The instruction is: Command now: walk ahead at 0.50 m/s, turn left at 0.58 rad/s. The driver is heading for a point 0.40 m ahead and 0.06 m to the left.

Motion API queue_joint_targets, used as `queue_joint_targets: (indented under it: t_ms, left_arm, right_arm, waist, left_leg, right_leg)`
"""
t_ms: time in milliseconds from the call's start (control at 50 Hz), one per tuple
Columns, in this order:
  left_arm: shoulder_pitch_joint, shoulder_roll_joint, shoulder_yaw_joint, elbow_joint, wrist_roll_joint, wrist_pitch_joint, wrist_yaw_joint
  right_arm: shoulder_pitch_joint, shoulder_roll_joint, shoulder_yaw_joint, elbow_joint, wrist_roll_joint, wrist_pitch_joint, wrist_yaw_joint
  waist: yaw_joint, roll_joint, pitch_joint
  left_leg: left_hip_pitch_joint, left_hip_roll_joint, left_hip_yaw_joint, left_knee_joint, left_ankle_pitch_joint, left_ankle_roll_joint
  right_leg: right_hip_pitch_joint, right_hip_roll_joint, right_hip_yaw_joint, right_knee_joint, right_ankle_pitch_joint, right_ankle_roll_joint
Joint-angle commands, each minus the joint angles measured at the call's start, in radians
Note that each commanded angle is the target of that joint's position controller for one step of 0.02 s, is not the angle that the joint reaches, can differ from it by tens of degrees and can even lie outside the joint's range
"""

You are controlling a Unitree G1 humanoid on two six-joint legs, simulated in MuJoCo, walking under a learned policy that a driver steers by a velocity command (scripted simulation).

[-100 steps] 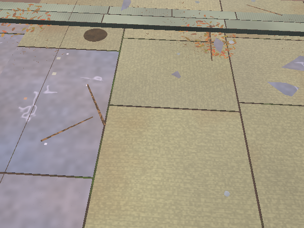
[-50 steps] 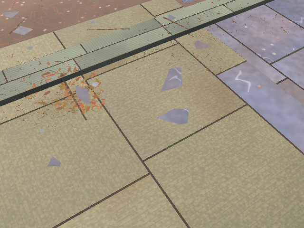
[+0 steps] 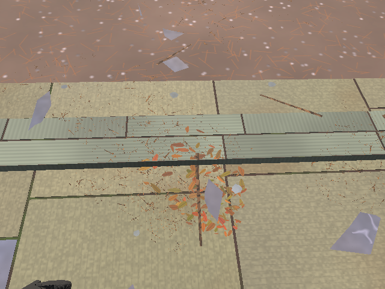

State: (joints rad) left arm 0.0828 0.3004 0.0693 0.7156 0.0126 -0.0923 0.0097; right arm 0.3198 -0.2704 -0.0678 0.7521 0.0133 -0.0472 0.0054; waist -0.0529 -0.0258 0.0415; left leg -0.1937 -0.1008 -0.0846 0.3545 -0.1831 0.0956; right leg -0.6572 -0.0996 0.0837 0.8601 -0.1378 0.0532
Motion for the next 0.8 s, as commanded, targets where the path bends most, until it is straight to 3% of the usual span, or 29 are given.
queue_joint_targets:
  t_ms: [20,80,120,160,180,200,220,240,260,280,300,320,340,400,460,500,560,600,620,640,660,680,700,720,740,760,800]
  left_arm:
    - [-0.079,0.041,0.003,-0.072,-0.005,-0.011,-0.009]
    - [-0.15,0.055,0.004,-0.095,-0.02,-0.023,-0.025]
    - [-0.153,0.08,0.011,-0.1,-0.022,-0.031,-0.034]
    - [-0.116,0.102,0.021,-0.094,-0.024,-0.041,-0.038]
    - [-0.056,0.111,0.028,-0.079,-0.024,-0.046,-0.036]
    - [0.041,0.138,0.043,-0.055,-0.015,-0.051,-0.029]
    - [0.186,0.19,0.057,-0.042,0.003,-0.053,-0.021]
    - [0.277,0.269,0.076,-0.006,0.013,-0.039,-0.024]
    - [0.262,0.179,0.057,-0.014,-0.013,-0.034,-0.03]
    - [0.218,0.116,0.039,-0.025,-0.016,-0.027,-0.025]
    - [0.17,0.099,0.03,-0.03,-0.007,-0.019,-0.022]
    - [0.14,0.077,0.022,-0.021,-0.003,-0.014,-0.02]
    - [0.124,0.065,0.015,-0.015,0.007,-0.016,-0.018]
    - [0.113,0.079,0.017,0.016,0.002,-0.026,-0.022]
    - [0.092,0.124,0.029,0.04,-0.011,-0.013,-0.016]
    - [0.092,0.132,0.028,0.054,-0.019,0.001,-0.01]
    - [0.135,0.146,0.027,0.089,-0.03,0.016,-0.008]
    - [0.13,0.16,0.029,0.102,-0.042,0.024,-0.008]
    - [0.118,0.159,0.027,0.106,-0.048,0.027,-0.007]
    - [0.145,0.138,0.019,0.119,-0.044,0.026,-0.008]
    - [0.169,0.1,0.003,0.11,-0.014,0.018,-0.009]
    - [0.268,0.023,-0.033,0.109,0.013,0.014,-0.017]
    - [0.267,0.048,-0.033,0.126,0.005,0.03,-0.024]
    - [0.229,0.096,-0.021,0.117,-0.023,0.047,-0.027]
    - [0.178,0.106,-0.015,0.118,-0.029,0.062,-0.017]
    - [0.155,0.108,-0.011,0.118,-0.019,0.079,-0.005]
    - [0.186,0.087,-0.014,0.138,-0.012,0.105,0.01]
  right_arm:
    - [-0.024,-0.18,-0.048,-0.072,0.006,-0.012,-0.019]
    - [0.026,-0.184,-0.051,-0.054,0.013,-0.003,-0.023]
    - [0.044,-0.175,-0.05,-0.048,0.014,0.003,-0.026]
    - [0.036,-0.176,-0.053,-0.052,0.011,0.009,-0.029]
    - [0.022,-0.168,-0.051,-0.058,0.01,0.012,-0.029]
    - [0.014,-0.137,-0.039,-0.067,0.007,0.012,-0.026]
    - [0.015,-0.079,-0.017,-0.087,-0.008,0.009,-0.022]
    - [0.154,-0.021,0.001,-0.119,0.021,0.0,-0.022]
    - [0.15,-0.126,-0.014,-0.095,0.031,-0.001,-0.026]
    - [0.045,-0.184,-0.031,-0.103,0.024,0.003,-0.025]
    - [-0.011,-0.18,-0.032,-0.115,0.013,0.008,-0.026]
    - [-0.048,-0.168,-0.035,-0.128,0.003,0.008,-0.023]
    - [-0.054,-0.148,-0.035,-0.134,0.005,0.011,-0.017]
    - [-0.038,-0.085,-0.024,-0.143,0.004,0.025,-0.019]
    - [-0.077,-0.051,-0.006,-0.157,-0.01,0.029,-0.014]
    - [-0.121,-0.042,0.002,-0.16,-0.008,0.025,-0.002]
    - [-0.196,-0.06,-0.001,-0.179,-0.01,0.019,0.013]
    - [-0.199,-0.081,-0.01,-0.185,-0.015,0.015,0.017]
    - [-0.165,-0.09,-0.016,-0.172,-0.02,0.013,0.016]
    - [-0.12,-0.124,-0.029,-0.156,-0.027,0.013,0.008]
    - [-0.059,-0.197,-0.045,-0.154,-0.04,0.015,-0.006]
    - [-0.057,-0.2,-0.03,-0.166,-0.067,0.023,-0.015]
    - [-0.058,-0.105,0.0,-0.156,-0.045,0.028,-0.011]
    - [-0.09,-0.084,0.006,-0.14,-0.028,0.031,0.0]
    - [-0.137,-0.093,0.003,-0.136,-0.025,0.03,0.005]
    - [-0.188,-0.106,0.001,-0.134,-0.025,0.032,0.005]
    - [-0.26,-0.126,-0.007,-0.132,-0.035,0.038,0.001]
  waist:
    - [0.003,0.102,-0.039]
    - [-0.026,0.113,-0.026]
    - [-0.021,0.12,-0.029]
    - [0.006,0.15,-0.035]
    - [0.042,0.162,-0.051]
    - [0.09,0.152,-0.112]
    - [0.152,0.056,-0.249]
    - [0.091,-0.288,-0.371]
    - [0.109,-0.224,-0.313]
    - [0.136,-0.126,-0.187]
    - [0.123,-0.059,-0.119]
    - [0.109,-0.047,-0.064]
    - [0.087,-0.068,-0.037]
    - [0.047,-0.072,-0.039]
    - [0.043,-0.068,-0.08]
    - [0.06,-0.072,-0.098]
    - [0.087,-0.069,-0.104]
    - [0.07,-0.074,-0.103]
    - [0.043,-0.064,-0.114]
    - [0.026,-0.036,-0.141]
    - [0.015,0.058,-0.226]
    - [0.054,0.24,-0.33]
    - [0.039,0.22,-0.405]
    - [0.038,0.194,-0.341]
    - [0.043,0.142,-0.254]
    - [0.057,0.123,-0.193]
    - [0.098,0.157,-0.154]
  left_leg:
    - [-0.056,0.193,-0.166,-0.126,0.14,0.135]
    - [-0.036,0.213,-0.216,-0.094,0.076,0.123]
    - [0.024,0.234,-0.273,-0.037,0.058,0.113]
    - [0.062,0.251,-0.326,0.024,0.084,0.097]
    - [0.059,0.238,-0.333,0.068,0.115,0.082]
    - [0.031,0.188,-0.304,0.176,0.165,0.053]
    - [-0.084,0.125,-0.225,0.444,0.058,0.015]
    - [-0.442,-0.014,-0.094,0.77,-0.385,-0.056]
    - [-0.578,0.067,-0.113,0.912,-0.396,-0.069]
    - [-0.609,0.102,-0.097,0.947,-0.301,-0.075]
    - [-0.581,0.136,-0.063,0.935,-0.228,-0.082]
    - [-0.562,0.163,-0.061,0.89,-0.18,-0.085]
    - [-0.508,0.18,-0.06,0.857,-0.155,-0.088]
    - [-0.44,0.164,-0.021,0.74,-0.184,-0.115]
    - [-0.389,0.163,0.016,0.543,-0.051,-0.129]
    - [-0.297,0.149,0.051,0.403,0.084,-0.123]
    - [-0.245,0.128,0.064,0.272,0.14,-0.103]
    - [-0.201,0.117,0.068,0.189,0.127,-0.073]
    - [-0.128,0.101,0.083,0.111,0.179,-0.052]
    - [-0.013,0.094,0.081,0.049,0.288,-0.023]
    - [0.173,0.233,-0.048,0.099,0.712,0.028]
    - [0.388,0.463,-0.306,0.145,1.003,0.216]
    - [0.369,0.498,-0.351,0.135,0.961,0.281]
    - [0.298,0.449,-0.313,0.09,0.735,0.258]
    - [0.215,0.398,-0.27,0.056,0.575,0.201]
    - [0.117,0.37,-0.234,0.022,0.471,0.163]
    - [-0.06,0.315,-0.153,-0.022,0.362,0.126]
  right_leg:
    - [0.094,0.055,-0.031,-0.207,0.19,0.018]
    - [0.143,0.085,-0.022,-0.31,0.233,0.011]
    - [0.156,0.092,-0.002,-0.36,0.189,-0.006]
    - [0.205,0.095,-0.001,-0.379,0.099,-0.032]
    - [0.283,0.1,-0.017,-0.409,0.083,-0.052]
    - [0.441,0.082,-0.016,-0.43,0.084,-0.084]
    - [0.696,-0.076,0.132,-0.409,0.021,-0.145]
    - [1.012,-0.297,0.599,-0.503,-0.21,-0.307]
    - [0.988,-0.32,0.708,-0.56,-0.435,-0.303]
    - [0.873,-0.276,0.549,-0.574,-0.413,-0.258]
    - [0.757,-0.234,0.414,-0.583,-0.28,-0.232]
    - [0.666,-0.196,0.317,-0.604,-0.162,-0.225]
    - [0.592,-0.167,0.24,-0.619,-0.019,-0.22]
    - [0.524,-0.146,0.08,-0.613,0.454,-0.253]
    - [0.527,-0.137,-0.029,-0.609,0.615,-0.264]
    - [0.507,-0.107,-0.093,-0.614,0.602,-0.246]
    - [0.56,-0.117,-0.094,-0.577,0.55,-0.228]
    - [0.584,-0.129,-0.079,-0.512,0.523,-0.21]
    - [0.577,-0.115,-0.084,-0.454,0.507,-0.189]
    - [0.55,-0.073,-0.1,-0.368,0.485,-0.154]
    - [0.451,-0.015,-0.145,-0.214,0.279,-0.096]
    - [0.231,0.074,-0.14,0.026,-0.308,-0.024]
    - [0.221,0.052,-0.03,0.132,-0.58,0.005]
    - [0.175,0.032,-0.018,0.158,-0.577,0.015]
    - [0.149,0.02,-0.028,0.146,-0.545,0.017]
    - [0.161,0.01,-0.028,0.093,-0.491,0.025]
    - [0.3,0.026,-0.056,-0.008,-0.383,0.043]
